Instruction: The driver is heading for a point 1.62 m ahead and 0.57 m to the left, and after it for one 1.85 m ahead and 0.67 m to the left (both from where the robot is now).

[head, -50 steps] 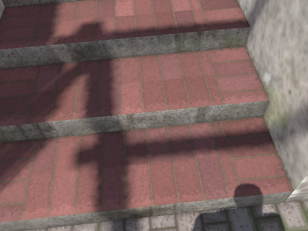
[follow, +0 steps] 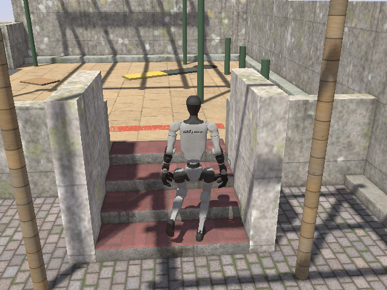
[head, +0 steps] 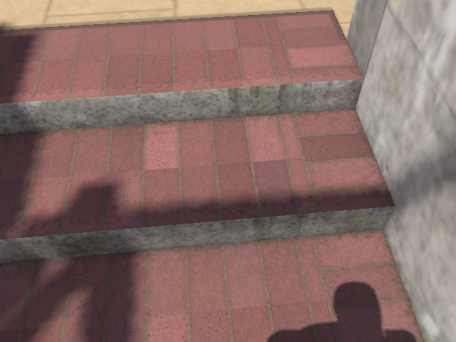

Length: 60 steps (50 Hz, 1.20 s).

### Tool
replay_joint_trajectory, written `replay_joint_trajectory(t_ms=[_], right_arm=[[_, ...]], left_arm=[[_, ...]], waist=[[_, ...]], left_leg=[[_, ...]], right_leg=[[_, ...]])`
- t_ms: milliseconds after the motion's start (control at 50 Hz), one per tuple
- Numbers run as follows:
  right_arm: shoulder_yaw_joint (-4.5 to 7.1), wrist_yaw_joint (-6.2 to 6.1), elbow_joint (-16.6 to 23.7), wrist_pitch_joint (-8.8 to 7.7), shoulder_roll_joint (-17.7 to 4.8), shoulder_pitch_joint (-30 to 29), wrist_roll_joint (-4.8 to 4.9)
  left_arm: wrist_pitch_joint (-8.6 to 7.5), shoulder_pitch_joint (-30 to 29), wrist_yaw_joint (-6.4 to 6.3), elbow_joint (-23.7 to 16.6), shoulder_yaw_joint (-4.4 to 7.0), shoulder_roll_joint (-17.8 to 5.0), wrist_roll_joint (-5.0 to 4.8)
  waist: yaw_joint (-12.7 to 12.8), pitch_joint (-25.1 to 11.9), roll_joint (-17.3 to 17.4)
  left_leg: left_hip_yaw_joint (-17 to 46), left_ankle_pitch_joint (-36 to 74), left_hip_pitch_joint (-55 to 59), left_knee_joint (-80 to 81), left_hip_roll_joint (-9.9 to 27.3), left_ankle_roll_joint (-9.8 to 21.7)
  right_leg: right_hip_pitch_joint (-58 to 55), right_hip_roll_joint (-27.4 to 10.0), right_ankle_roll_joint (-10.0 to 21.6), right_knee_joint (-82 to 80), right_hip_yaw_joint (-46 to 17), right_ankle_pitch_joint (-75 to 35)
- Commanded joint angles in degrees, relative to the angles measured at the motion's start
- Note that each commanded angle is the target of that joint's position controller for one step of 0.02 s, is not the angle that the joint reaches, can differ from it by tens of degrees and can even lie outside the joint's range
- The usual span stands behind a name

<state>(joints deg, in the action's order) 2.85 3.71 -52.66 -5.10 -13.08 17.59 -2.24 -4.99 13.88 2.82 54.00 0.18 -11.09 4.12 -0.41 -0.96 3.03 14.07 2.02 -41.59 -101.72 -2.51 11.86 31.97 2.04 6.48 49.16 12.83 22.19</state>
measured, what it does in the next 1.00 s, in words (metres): climbs, turning left: left foot 0.12 m higher, then right foot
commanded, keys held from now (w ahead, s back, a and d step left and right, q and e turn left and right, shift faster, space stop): w+q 0.86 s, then w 0.14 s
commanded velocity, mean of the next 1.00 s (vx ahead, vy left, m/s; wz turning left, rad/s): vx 0.50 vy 0.00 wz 0.52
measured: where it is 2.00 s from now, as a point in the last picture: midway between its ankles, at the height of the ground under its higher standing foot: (101, 86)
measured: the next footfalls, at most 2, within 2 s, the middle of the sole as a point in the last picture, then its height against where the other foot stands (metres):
left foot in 0.42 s outside the picture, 0.12 m higher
right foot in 0.80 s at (285, 280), level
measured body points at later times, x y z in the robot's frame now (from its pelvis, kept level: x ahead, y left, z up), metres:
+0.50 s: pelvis +0.31 +0.01 +0.07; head +0.31 +0.00 +0.52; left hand +0.26 +0.26 -0.07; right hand +0.51 -0.20 -0.04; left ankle +0.36 +0.10 -0.57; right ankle +0.14 -0.12 -0.48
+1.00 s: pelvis +0.57 +0.02 +0.17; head +0.57 +0.01 +0.62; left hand +0.37 +0.18 +0.02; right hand +0.84 -0.08 +0.06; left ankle +0.53 +0.15 -0.30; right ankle +0.54 -0.13 -0.57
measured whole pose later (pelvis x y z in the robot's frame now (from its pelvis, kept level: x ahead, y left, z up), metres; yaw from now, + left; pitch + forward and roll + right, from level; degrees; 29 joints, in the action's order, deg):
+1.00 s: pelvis +0.57 +0.02 +0.17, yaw +34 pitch +4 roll +0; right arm 2.0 4.5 -45.7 -3.8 -15.1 9.1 -0.7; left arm -1.5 28.3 2.1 59.3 0.6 -11.5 6.6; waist 3.6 -6.3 1.0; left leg 2.8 -19.7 -64.2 -111.9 -3.0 13.3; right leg 6.3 -2.1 1.6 24.3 5.1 22.2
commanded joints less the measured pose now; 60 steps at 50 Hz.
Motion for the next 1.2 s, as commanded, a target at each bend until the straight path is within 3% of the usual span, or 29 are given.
replay_joint_trajectory(t_ms=[20,120,220,300,340,380,400,420,440,460,480,500,540,580,620,700,740,760,780,800,820,840,900,940,1040,1080,1120,1180,1200], right_arm=[[-1.84,0.66,3.53,1.64,2.59,5.39,1.01],[-0.37,2.20,6.06,0.90,-1.48,-5.78,1.75],[-2.36,0.16,10.21,-0.50,2.27,-16.56,2.82],[-1.97,-0.34,14.08,0.62,0.30,-24.64,3.56],[-1.54,0.95,14.64,3.15,-1.57,-25.64,3.43],[0.20,0.87,13.23,2.88,-3.93,-17.24,3.62],[1.15,0.63,11.30,2.33,-6.21,-8.54,3.44],[3.46,-0.76,4.43,1.79,-9.65,9.73,3.46],[3.35,-1.83,-1.83,2.96,-11.40,22.18,1.88],[2.28,-0.47,-2.19,4.23,-10.25,29.45,-2.24],[3.05,-1.12,-4.06,2.72,-10.37,26.03,-1.61],[2.55,-0.77,-4.36,1.19,-9.11,17.40,0.90],[-0.57,-0.17,-4.01,0.41,-0.33,-0.61,0.66],[-2.96,-0.27,-3.29,0.00,3.71,-7.71,-0.17],[-2.02,-1.10,0.75,-2.61,-1.48,-13.70,-0.46],[-0.72,-2.15,3.48,-3.69,-8.12,-10.00,0.10],[0.80,-0.59,4.00,-3.60,-9.16,-4.36,1.28],[1.80,-0.98,4.52,-3.27,-11.08,-2.75,1.12],[2.91,-0.79,5.28,-2.96,-12.47,-6.20,3.71],[2.66,0.81,4.05,-2.47,-8.09,-0.51,1.51],[0.70,2.11,1.71,-1.71,2.57,16.12,0.70],[0.13,3.48,1.86,-1.69,1.05,11.41,0.84],[-0.34,1.79,8.66,-1.11,1.05,-8.53,1.16],[-2.94,1.39,11.24,-0.07,5.02,-13.45,1.00],[-6.40,1.19,16.98,1.73,2.55,-19.04,2.29],[-6.82,1.24,21.88,3.19,-0.23,-27.56,1.26],[-7.88,3.02,24.08,6.47,2.13,-32.93,-0.24],[-6.70,2.68,23.83,7.30,-1.16,-27.45,0.37],[-4.89,-0.77,16.68,5.35,-0.14,-12.19,2.27]], left_arm=[[-2.77,-5.37,0.34,-0.32,-2.26,5.60,0.30],[-4.00,8.47,-1.36,3.14,-1.30,-1.77,1.50],[-1.79,24.03,0.09,10.90,-2.40,-1.53,5.12],[-1.24,22.10,0.80,10.41,-3.33,0.17,4.53],[-1.69,10.65,1.61,4.05,-2.39,-6.07,1.08],[-4.47,13.09,0.71,4.61,-0.55,-16.42,-0.73],[-4.60,8.55,1.11,3.76,1.01,-21.14,-1.56],[-4.73,6.14,2.90,4.81,1.75,-21.98,0.10],[-4.31,15.45,6.04,5.90,-0.17,-11.16,3.75],[-2.84,11.54,7.55,3.03,1.08,-11.04,-2.01],[-2.98,1.07,6.25,-0.72,1.08,-7.44,-4.08],[-3.34,-1.56,4.02,-2.33,0.53,-5.61,-2.75],[-1.89,-0.47,0.60,-4.22,-1.40,-0.50,1.89],[-0.21,-0.68,-1.03,-6.22,-1.05,-3.15,1.28],[0.10,-4.05,-1.62,-9.40,0.13,-6.11,-1.38],[0.39,-2.44,-0.33,-11.06,-0.05,-6.48,-1.13],[1.16,-5.94,-0.67,-13.22,1.62,-9.62,-2.56],[2.11,-1.35,-0.73,-11.86,2.32,-10.31,-1.50],[2.62,8.35,-1.07,-8.50,3.09,-10.39,-0.82],[1.93,16.27,-1.25,-5.41,3.15,-9.79,-1.29],[0.52,17.15,-0.36,-5.13,3.97,-14.10,-2.11],[1.59,13.06,0.85,-5.45,5.35,-15.80,-1.38],[2.43,13.71,0.32,-1.86,0.92,-1.08,0.46],[3.02,14.05,-0.28,1.93,-1.10,3.51,2.39],[0.13,8.55,-1.95,3.08,-1.75,-1.54,4.71],[-1.26,17.61,-2.31,5.40,-1.76,-3.80,4.07],[-1.73,16.97,0.67,4.67,-2.57,-4.36,2.16],[-3.37,21.03,2.35,5.51,0.14,-13.56,-1.18],[-1.65,22.95,-3.11,7.02,1.34,-12.65,-5.84]], waist=[[-7.01,-3.59,-0.07],[-1.91,-4.58,-10.87],[2.21,0.05,-7.09],[0.53,0.42,-5.24],[-3.41,-2.21,-7.01],[-7.76,1.17,-11.74],[-11.98,2.47,-11.24],[-16.51,-1.44,-7.68],[-10.96,-21.30,7.34],[-14.16,-26.95,5.46],[-14.74,-8.88,2.05],[-10.14,-3.42,-0.63],[0.26,-2.12,-5.74],[5.97,-0.97,-8.27],[7.42,-1.80,-5.64],[6.22,-2.02,-4.21],[4.50,-5.26,-5.46],[5.23,-5.24,-4.83],[10.58,-1.41,-3.03],[7.51,-5.40,-4.44],[-2.69,-18.16,-13.36],[0.69,-11.35,-19.77],[5.77,0.12,-9.53],[4.20,5.52,-4.99],[-0.08,1.42,-5.60],[2.44,1.07,-3.05],[0.22,1.33,-9.16],[-3.02,0.46,-13.88],[-6.05,-3.47,-10.04]], left_leg=[[-1.44,3.66,-14.17,-3.24,7.38,0.74],[-11.79,-6.09,-21.04,-11.23,5.26,-1.61],[-6.77,-11.61,-51.65,-16.53,3.04,2.43],[-14.82,-4.85,-42.74,0.89,4.40,1.40],[-26.71,-14.47,-8.21,18.44,0.83,-2.08],[-28.77,-24.00,11.77,26.45,-5.84,-6.78],[-28.39,-19.14,16.65,39.06,-8.04,-6.05],[-19.11,-9.66,33.62,46.43,-7.82,-2.47],[6.96,26.81,60.22,43.30,2.87,13.59],[36.01,11.82,56.51,65.57,12.19,19.52],[35.94,-5.13,43.65,70.42,12.28,14.26],[32.27,-14.21,36.73,70.53,11.27,12.70],[24.36,-25.18,18.21,75.06,7.77,9.83],[17.89,-24.85,7.79,78.33,5.97,7.24],[4.42,-17.85,-4.77,81.72,0.81,2.85],[-0.95,-7.39,-4.79,80.87,-0.40,-0.76],[2.27,13.16,4.49,77.44,-0.77,1.28],[0.54,27.63,15.69,70.75,-2.60,-1.44],[4.44,27.12,29.03,59.88,-2.45,-1.98],[5.79,27.60,27.84,46.91,-2.09,-1.31],[0.71,-8.80,9.55,32.93,-4.54,-5.45],[-5.77,-32.42,-15.24,10.18,-8.36,-5.70],[-9.20,-27.68,-38.07,-17.33,-1.31,-0.59],[-5.66,-23.47,-44.34,-17.14,1.20,2.69],[-12.31,-17.68,-39.54,-9.67,4.63,0.76],[-15.29,-7.79,-39.27,10.54,8.63,-1.67],[-22.30,-5.93,-5.22,17.75,7.93,-2.93],[-26.39,-21.95,-0.51,31.95,1.10,-5.28],[-29.71,-39.61,7.94,36.46,-4.64,-2.46]], right_leg=[[-7.79,-15.47,1.24,-29.67,-17.71,-16.12],[-14.78,-10.63,-1.75,-28.49,-5.18,-30.99],[-42.93,-19.11,0.75,-27.91,-11.01,-42.37],[-34.50,-15.69,-2.58,-33.66,-3.25,-43.96],[-11.69,-13.29,-4.24,-36.02,5.47,-71.12],[-9.28,-18.81,-4.91,-26.64,2.54,-101.05],[-13.24,-19.53,-5.95,-18.82,2.27,-104.68],[-5.74,-19.70,-9.27,0.10,0.53,-97.38],[11.56,-11.03,-14.16,32.84,-2.21,-26.81],[15.93,0.88,-12.21,53.93,-19.61,-5.00],[28.10,2.20,-8.81,64.73,-24.28,-9.68],[34.02,1.83,-6.28,68.86,-24.86,-10.24],[30.78,0.38,-0.36,68.58,-25.81,-13.11],[29.47,-1.60,0.14,63.37,-23.33,-7.67],[12.24,-4.28,-2.51,45.67,-17.83,-7.43],[-9.99,-7.48,-8.75,19.04,-16.54,-15.98],[-19.46,-3.51,-12.35,4.16,-13.76,-13.02],[-22.82,-3.28,-11.66,-9.06,-13.12,-19.88],[-19.76,-0.76,-11.34,-30.67,-9.69,-21.84],[-30.73,-3.63,-8.30,-34.53,-13.48,-27.78],[-56.66,-20.04,8.01,-14.69,-28.52,-69.78],[-57.06,-27.07,16.19,-18.17,-39.53,-67.51],[-42.58,-25.21,13.00,-30.37,-33.68,-25.96],[-36.38,-22.88,11.58,-34.68,-29.51,-16.07],[-20.94,-15.66,8.87,-40.46,-16.72,-17.99],[-25.38,-16.76,6.64,-43.01,-15.29,-18.54],[-2.93,-16.10,7.65,-52.42,-9.11,-28.71],[-26.95,-18.92,6.63,-38.74,-6.69,-89.18],[-34.58,-17.93,1.22,-25.13,-5.98,-102.44]])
